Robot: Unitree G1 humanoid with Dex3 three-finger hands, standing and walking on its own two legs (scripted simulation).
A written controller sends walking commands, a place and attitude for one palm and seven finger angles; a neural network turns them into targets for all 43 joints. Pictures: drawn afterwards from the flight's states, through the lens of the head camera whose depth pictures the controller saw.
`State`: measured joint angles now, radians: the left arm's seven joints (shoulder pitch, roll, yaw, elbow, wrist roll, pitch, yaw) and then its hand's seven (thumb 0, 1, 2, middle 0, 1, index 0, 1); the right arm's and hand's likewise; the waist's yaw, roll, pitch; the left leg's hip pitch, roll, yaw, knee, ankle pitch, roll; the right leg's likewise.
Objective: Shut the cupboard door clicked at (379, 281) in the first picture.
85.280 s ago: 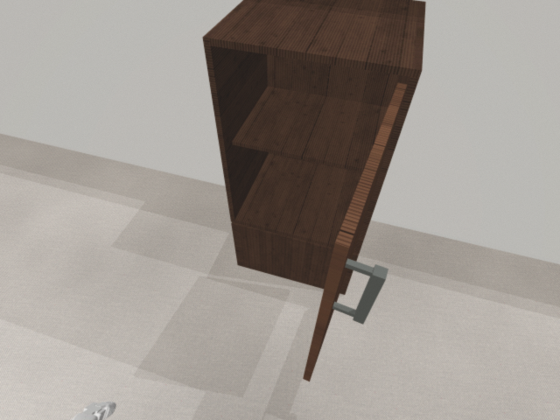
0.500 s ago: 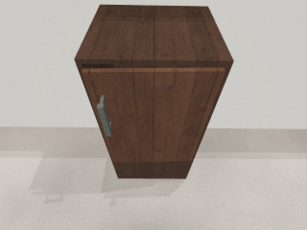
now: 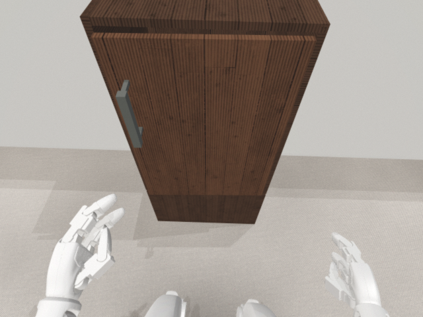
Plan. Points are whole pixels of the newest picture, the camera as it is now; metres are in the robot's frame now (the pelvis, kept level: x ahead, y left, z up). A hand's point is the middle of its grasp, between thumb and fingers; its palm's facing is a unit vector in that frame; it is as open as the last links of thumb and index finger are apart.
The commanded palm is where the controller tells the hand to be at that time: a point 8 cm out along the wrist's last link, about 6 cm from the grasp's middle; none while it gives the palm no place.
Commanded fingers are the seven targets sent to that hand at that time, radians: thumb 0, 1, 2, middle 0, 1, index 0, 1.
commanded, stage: raise the hand and make a fist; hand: left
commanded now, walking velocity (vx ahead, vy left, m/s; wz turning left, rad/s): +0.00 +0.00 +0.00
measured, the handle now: (132, 115) +0.52 +0.23 +0.06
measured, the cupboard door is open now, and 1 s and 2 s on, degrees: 2 2 2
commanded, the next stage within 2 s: bring the fist close to the handle in 1.58 s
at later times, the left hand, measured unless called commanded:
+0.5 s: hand (90, 256) +0.21 +0.22 +0.04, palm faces +0.08 -1.00 -0.04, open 4.2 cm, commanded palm +0.17 +0.27 +0.04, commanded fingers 0.00 0.90 0.90 -0.97 -1.14 -0.97 -1.14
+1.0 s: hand (80, 246) +0.22 +0.23 +0.05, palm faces +0.06 -1.00 -0.03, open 3.1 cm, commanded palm +0.19 +0.28 +0.06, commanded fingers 0.00 0.90 0.90 -1.30 -1.50 -1.30 -1.50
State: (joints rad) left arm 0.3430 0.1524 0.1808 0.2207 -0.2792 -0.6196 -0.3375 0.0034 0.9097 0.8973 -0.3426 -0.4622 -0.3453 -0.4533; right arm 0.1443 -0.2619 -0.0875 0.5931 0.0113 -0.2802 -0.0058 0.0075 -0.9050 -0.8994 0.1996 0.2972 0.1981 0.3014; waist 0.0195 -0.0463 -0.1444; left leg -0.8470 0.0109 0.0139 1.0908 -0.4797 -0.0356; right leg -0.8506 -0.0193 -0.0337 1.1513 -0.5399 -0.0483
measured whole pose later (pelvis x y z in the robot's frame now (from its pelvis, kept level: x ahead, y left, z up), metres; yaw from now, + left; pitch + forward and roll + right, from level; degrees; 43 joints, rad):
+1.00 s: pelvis +0.00 +0.04 +0.00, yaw +1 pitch +15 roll -3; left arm 0.41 0.22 0.12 -0.10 -0.25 -0.36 -0.18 0.02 0.90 0.90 -1.24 -1.44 -1.24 -1.43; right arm 0.22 -0.22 0.03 0.46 0.00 -0.16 -0.05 0.01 -0.90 -0.90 0.20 0.30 0.20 0.30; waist 0.02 0.02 -0.14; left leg -0.92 0.00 -0.03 1.18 -0.52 0.02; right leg -0.85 -0.02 -0.08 1.12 -0.52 0.01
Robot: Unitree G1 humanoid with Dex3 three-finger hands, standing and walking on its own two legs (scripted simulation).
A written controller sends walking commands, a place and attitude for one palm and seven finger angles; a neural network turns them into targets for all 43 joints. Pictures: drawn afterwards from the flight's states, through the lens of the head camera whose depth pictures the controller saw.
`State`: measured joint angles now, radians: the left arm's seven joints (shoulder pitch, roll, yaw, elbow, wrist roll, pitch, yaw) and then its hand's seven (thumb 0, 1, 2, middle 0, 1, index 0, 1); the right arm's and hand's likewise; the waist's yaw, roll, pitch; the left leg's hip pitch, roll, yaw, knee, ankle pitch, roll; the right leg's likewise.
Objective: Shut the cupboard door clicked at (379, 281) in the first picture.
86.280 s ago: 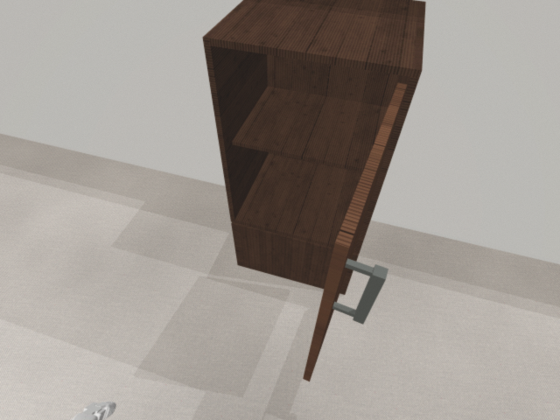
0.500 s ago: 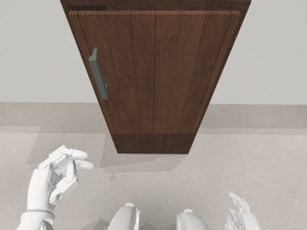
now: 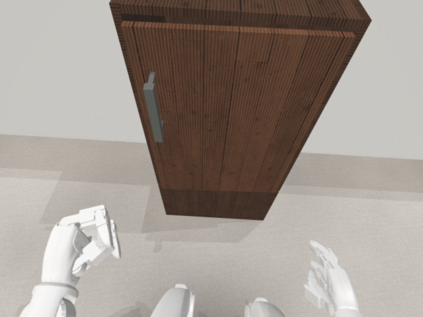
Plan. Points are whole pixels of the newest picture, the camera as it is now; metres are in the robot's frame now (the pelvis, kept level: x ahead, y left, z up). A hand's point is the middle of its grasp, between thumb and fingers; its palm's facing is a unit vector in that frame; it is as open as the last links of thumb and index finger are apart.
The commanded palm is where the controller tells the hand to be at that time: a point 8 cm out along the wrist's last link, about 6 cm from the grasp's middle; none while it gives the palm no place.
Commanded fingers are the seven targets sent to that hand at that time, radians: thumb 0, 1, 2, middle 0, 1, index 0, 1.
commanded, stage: raise the hand and make a fist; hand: left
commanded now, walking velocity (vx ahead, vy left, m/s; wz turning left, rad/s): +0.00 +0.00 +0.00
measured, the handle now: (156, 109) +0.52 +0.18 +0.06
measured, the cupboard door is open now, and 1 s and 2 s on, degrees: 2 2 2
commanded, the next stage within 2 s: bring the fist close to the handle in 0.58 s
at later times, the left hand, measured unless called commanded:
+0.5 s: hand (121, 234) +0.23 +0.17 +0.07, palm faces +0.04 -1.00 -0.04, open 3.1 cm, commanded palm +0.21 +0.22 +0.07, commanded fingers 0.00 0.90 0.90 -1.30 -1.50 -1.30 -1.50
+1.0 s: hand (141, 202) +0.29 +0.15 +0.07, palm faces +0.02 -1.00 -0.03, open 3.1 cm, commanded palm +0.27 +0.21 +0.07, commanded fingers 0.00 0.90 0.90 -1.30 -1.50 -1.30 -1.50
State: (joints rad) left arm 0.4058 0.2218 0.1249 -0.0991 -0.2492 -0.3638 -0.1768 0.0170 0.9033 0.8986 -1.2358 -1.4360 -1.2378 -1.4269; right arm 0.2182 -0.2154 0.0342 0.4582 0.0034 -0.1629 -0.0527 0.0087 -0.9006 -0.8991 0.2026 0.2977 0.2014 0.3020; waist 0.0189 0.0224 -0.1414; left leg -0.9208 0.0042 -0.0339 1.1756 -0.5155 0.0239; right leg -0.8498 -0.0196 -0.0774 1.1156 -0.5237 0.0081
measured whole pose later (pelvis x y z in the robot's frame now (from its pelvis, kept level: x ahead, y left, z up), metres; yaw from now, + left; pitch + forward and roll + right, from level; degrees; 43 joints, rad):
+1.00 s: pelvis +0.00 -0.02 +0.00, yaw +0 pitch +15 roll -1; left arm 0.09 0.22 0.15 0.14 -0.24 -0.34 -0.17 0.02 0.90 0.90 -1.30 -1.50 -1.30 -1.50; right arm 0.23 -0.24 0.02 0.54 0.02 -0.14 -0.06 0.01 -0.90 -0.90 0.20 0.30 0.20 0.30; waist 0.00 0.03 -0.13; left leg -0.89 0.02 -0.03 1.13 -0.50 -0.01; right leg -0.84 -0.01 -0.07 1.11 -0.52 -0.02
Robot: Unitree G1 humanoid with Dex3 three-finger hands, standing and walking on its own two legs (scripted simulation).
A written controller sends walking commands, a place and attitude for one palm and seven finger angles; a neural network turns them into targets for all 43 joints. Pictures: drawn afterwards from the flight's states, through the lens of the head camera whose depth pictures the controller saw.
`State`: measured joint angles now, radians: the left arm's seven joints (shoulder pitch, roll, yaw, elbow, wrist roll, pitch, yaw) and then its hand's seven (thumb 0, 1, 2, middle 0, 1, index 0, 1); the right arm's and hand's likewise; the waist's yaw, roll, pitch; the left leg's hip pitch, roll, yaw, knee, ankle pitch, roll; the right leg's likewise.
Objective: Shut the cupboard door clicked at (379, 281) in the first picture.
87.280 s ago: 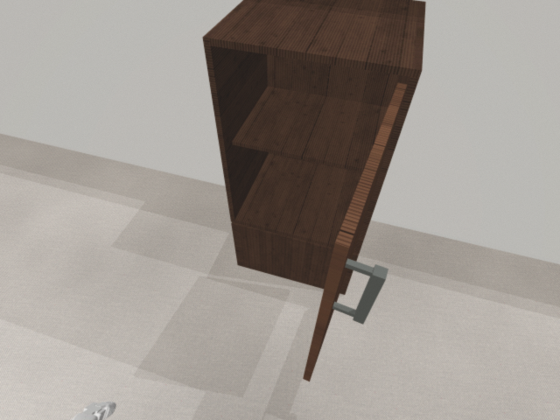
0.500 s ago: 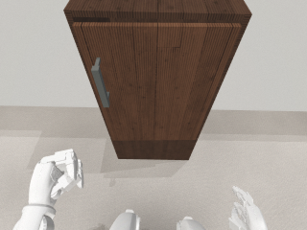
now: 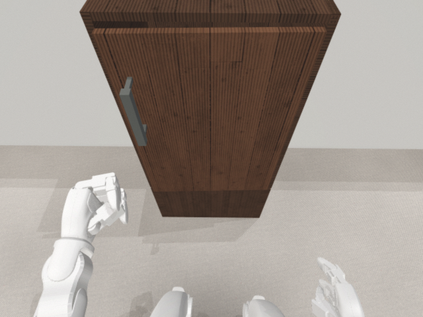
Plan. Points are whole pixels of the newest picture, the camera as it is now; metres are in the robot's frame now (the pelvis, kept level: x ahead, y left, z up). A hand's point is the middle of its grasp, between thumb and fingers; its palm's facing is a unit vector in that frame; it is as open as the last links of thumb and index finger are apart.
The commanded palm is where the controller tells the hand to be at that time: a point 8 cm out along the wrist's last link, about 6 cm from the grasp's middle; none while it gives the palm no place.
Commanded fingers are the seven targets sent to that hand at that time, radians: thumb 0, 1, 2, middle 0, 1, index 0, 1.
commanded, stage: bring the fist close to the handle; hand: left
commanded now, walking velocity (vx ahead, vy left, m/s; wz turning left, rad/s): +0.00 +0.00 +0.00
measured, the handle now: (136, 113) +0.52 +0.20 +0.06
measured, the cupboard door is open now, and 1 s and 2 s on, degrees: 2 2 0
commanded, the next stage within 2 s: push the door shut along its arc in 1.08 s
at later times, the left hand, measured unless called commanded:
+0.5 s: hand (134, 165) +0.38 +0.17 +0.06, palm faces +0.04 -1.00 -0.01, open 3.1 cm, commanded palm +0.36 +0.22 +0.06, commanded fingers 0.00 0.90 0.90 -1.30 -1.50 -1.30 -1.50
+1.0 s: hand (143, 148) +0.42 +0.16 +0.06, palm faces +0.08 -1.00 -0.02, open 3.1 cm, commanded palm +0.39 +0.22 +0.06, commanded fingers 0.00 0.90 0.90 -1.30 -1.50 -1.30 -1.50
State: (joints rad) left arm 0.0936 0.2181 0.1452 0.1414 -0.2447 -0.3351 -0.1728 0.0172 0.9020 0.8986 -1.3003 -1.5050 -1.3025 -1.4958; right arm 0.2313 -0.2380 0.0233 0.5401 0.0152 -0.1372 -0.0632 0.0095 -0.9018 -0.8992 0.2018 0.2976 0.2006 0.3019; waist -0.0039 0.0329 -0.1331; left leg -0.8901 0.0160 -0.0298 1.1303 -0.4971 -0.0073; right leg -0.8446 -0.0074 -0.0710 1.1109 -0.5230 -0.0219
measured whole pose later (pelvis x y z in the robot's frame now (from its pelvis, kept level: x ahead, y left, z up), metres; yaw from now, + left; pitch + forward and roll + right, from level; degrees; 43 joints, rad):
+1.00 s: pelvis +0.00 +0.01 +0.01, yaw -2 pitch +18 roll -1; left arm -0.45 0.23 0.25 0.76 -0.14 -0.47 -0.05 0.02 0.90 0.90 -1.30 -1.50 -1.30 -1.50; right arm 0.34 -0.25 -0.01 0.63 0.00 -0.01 -0.01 0.01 -0.90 -0.90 0.20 0.30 0.20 0.30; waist -0.07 0.02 -0.13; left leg -0.90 0.02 0.03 1.06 -0.47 0.02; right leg -0.88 0.00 -0.01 1.05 -0.47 0.00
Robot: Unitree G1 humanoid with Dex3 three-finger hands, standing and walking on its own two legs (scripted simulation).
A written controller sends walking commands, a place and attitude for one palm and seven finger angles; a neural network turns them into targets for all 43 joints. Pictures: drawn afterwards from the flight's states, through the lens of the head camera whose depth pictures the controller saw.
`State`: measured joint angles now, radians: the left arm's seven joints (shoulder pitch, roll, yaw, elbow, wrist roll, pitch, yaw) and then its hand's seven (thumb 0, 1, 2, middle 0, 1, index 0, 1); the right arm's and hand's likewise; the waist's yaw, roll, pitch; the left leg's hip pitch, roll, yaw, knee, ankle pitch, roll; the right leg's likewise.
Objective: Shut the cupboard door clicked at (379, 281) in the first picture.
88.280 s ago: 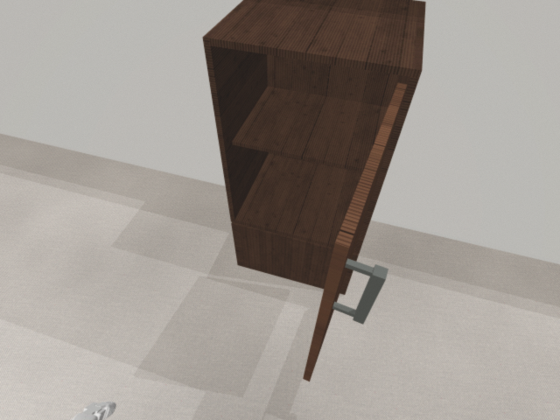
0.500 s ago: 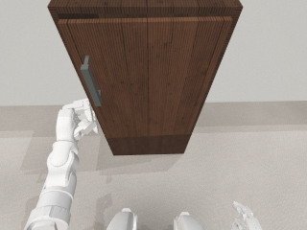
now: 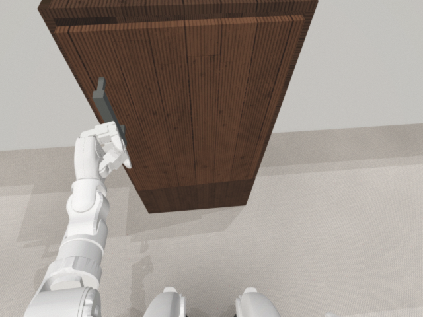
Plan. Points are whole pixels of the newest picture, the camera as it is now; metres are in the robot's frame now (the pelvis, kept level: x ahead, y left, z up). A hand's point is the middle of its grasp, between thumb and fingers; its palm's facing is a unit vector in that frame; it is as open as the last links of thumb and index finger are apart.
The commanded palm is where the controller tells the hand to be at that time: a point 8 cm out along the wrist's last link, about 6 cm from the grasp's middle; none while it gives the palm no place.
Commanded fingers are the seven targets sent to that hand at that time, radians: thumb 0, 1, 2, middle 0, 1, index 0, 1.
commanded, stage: bring the fist close to the handle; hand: left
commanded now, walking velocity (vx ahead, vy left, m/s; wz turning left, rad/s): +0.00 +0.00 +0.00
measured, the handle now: (112, 115) +0.51 +0.21 +0.05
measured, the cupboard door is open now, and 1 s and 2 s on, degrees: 2 0 0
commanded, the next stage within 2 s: push the door shut along its arc in 0.08 s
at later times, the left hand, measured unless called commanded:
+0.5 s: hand (123, 138) +0.44 +0.17 +0.05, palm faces +0.03 -1.00 -0.03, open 3.1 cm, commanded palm +0.42 +0.22 +0.05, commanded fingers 0.00 0.90 0.90 -1.30 -1.50 -1.30 -1.50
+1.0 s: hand (121, 135) +0.45 +0.18 +0.05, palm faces -0.10 -1.00 -0.02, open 3.2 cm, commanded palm +0.49 +0.20 +0.05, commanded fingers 0.00 0.90 0.90 -1.30 -1.50 -1.30 -1.50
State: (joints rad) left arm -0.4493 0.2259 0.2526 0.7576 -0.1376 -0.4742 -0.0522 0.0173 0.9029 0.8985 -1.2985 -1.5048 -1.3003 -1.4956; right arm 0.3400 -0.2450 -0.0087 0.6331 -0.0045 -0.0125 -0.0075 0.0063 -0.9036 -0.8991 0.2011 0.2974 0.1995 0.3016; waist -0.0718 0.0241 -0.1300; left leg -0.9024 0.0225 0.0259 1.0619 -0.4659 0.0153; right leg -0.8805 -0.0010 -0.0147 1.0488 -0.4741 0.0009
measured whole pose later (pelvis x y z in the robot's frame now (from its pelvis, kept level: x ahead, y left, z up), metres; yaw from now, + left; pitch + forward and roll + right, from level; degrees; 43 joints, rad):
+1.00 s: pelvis -0.05 +0.00 -0.03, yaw +2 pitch +22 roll -4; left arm -0.95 0.46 0.24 1.19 -0.15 -0.43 -0.31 0.01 0.86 0.89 -1.43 -1.50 -1.39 -1.50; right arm 0.33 -0.28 0.04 0.68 0.02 -0.08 -0.04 0.00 -0.90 -0.90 0.20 0.30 0.20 0.30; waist -0.14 0.02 -0.13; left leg -1.17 0.01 -0.05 1.22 -0.44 0.01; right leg -1.10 -0.01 -0.09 1.17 -0.45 -0.01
